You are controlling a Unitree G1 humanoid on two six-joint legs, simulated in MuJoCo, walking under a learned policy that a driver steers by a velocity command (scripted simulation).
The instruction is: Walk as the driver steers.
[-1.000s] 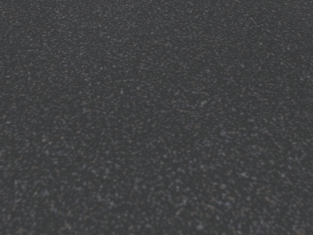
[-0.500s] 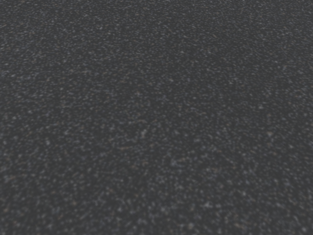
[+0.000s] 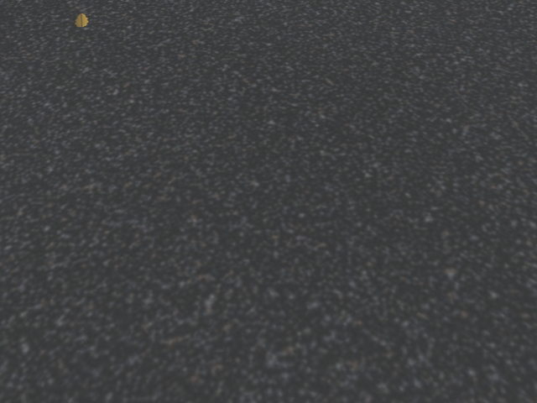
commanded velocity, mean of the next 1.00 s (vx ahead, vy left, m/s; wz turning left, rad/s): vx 0.50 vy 0.00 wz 0.50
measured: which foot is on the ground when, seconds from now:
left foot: up 0.00-0.34, down 0.36-0.84, up 0.86-1.00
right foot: down 0.00-0.34, up 0.36-0.82, down 0.84-1.00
